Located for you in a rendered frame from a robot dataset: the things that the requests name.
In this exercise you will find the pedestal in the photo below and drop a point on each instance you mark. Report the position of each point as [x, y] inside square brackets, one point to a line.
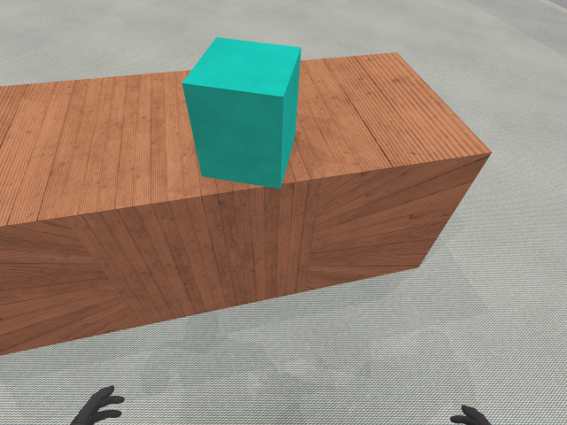
[106, 222]

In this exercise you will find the right robot hand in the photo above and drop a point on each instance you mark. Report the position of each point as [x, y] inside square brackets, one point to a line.
[474, 417]

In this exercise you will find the left robot hand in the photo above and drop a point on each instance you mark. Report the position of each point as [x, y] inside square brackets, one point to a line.
[89, 414]

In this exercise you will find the carton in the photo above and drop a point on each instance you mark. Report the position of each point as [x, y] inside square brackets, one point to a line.
[242, 100]

